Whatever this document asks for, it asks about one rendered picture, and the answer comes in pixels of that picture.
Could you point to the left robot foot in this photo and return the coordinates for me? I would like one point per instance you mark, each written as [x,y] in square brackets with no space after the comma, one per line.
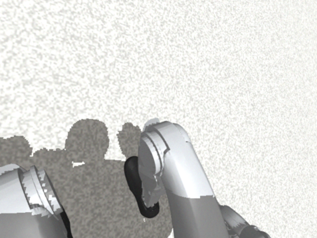
[66,223]

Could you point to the right robot foot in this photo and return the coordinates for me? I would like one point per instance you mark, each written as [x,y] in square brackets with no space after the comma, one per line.
[135,185]

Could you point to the right robot hand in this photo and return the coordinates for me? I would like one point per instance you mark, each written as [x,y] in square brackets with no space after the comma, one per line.
[234,222]

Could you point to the right robot arm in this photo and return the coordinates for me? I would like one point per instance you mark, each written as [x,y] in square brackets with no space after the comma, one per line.
[252,231]

